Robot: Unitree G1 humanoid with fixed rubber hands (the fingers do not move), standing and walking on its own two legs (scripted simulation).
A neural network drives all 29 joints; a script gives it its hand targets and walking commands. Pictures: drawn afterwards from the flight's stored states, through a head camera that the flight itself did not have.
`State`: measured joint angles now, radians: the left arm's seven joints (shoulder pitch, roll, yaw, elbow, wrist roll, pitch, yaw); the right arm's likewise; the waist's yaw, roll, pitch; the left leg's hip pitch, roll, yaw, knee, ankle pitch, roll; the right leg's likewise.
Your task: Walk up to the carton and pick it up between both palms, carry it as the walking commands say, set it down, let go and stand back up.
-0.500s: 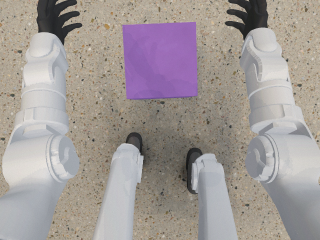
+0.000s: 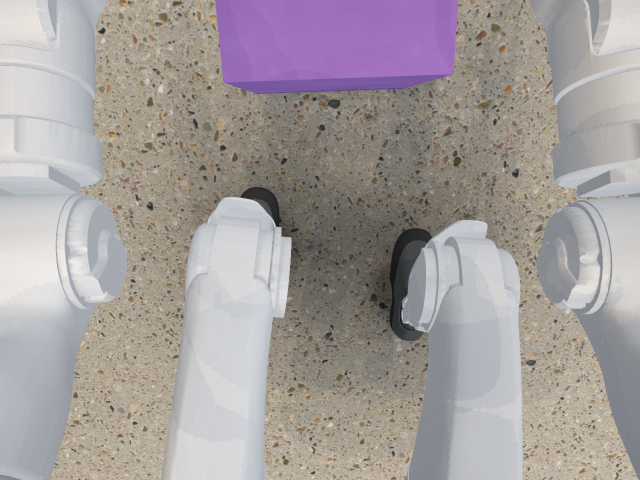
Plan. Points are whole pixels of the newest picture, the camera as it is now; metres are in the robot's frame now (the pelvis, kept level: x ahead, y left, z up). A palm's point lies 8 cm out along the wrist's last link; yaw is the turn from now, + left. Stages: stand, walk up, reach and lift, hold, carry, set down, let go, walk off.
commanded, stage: reach and lift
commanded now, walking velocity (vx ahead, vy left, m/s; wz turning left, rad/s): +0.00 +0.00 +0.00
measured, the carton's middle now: out of the picture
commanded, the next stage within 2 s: none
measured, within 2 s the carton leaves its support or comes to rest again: neither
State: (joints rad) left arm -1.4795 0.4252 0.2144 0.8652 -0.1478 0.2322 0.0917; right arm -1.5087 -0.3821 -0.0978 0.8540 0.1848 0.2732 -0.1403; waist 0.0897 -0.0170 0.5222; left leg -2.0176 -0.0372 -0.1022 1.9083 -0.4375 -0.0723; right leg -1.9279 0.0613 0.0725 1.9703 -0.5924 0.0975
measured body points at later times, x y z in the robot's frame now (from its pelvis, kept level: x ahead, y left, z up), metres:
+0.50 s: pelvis +0.02 +0.00 -0.08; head +0.41 +0.01 +0.13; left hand +0.56 +0.24 -0.28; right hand +0.59 -0.12 -0.28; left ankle +0.15 +0.14 -0.41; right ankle +0.11 -0.14 -0.41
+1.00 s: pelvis +0.01 +0.00 -0.08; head +0.39 +0.03 +0.15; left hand +0.56 +0.25 -0.26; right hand +0.59 -0.11 -0.26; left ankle +0.15 +0.14 -0.41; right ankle +0.11 -0.14 -0.41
